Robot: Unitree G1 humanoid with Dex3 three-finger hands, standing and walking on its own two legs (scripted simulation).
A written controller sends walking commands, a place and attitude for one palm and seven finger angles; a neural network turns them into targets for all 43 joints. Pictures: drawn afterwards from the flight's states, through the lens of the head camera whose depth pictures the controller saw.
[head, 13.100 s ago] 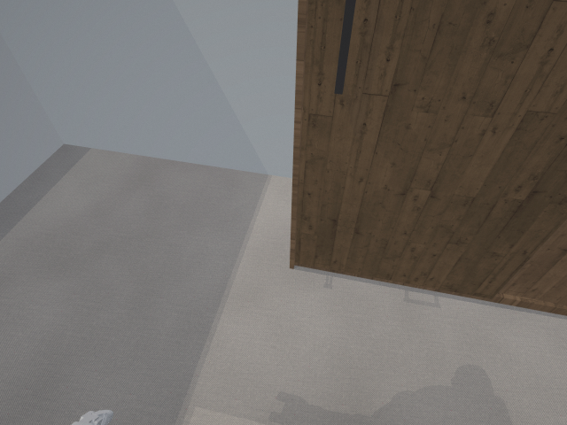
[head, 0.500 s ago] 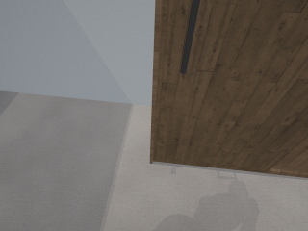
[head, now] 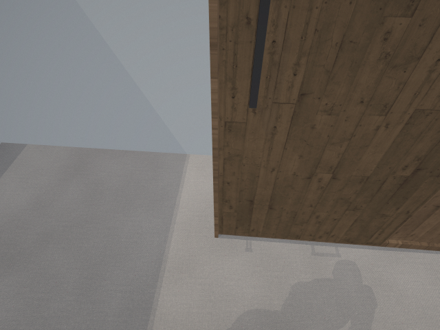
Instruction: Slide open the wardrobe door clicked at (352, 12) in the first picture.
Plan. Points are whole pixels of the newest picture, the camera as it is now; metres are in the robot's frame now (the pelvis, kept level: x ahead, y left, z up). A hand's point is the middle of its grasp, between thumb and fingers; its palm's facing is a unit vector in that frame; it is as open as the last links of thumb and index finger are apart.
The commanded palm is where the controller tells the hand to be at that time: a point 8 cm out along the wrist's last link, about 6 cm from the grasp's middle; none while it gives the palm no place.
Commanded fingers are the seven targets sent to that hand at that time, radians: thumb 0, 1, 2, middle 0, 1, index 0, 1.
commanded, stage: look again from close up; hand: left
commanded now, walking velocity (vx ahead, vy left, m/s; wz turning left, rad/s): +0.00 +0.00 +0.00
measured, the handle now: (259, 45) +0.63 -0.04 +0.22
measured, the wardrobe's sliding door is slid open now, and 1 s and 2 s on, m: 0.00 0.00 0.00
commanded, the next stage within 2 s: shuffle to correct the standing spot in 0.46 s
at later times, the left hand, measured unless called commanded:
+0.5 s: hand out of the picture -0.03 +0.14 -0.18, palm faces +0.05 -0.99 -0.16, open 7.4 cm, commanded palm none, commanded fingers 0.00 0.90 0.90 -0.20 -0.30 -0.20 -0.30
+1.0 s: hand out of the picture -0.01 +0.11 -0.18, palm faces +0.11 -0.97 -0.20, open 7.4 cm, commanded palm none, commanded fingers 0.00 0.90 0.90 -0.20 -0.30 -0.20 -0.30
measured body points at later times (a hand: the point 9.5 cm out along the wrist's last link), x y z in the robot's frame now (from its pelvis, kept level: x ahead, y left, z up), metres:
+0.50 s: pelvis +0.00 -0.01 +0.00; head +0.01 -0.01 +0.45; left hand -0.03 +0.20 -0.16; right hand -0.02 -0.22 -0.17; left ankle +0.02 +0.11 -0.74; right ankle -0.04 -0.12 -0.74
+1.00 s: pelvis +0.05 -0.06 -0.01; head +0.07 -0.07 +0.44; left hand -0.01 +0.16 -0.16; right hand +0.01 -0.28 -0.18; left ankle +0.02 +0.07 -0.69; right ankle -0.04 -0.12 -0.74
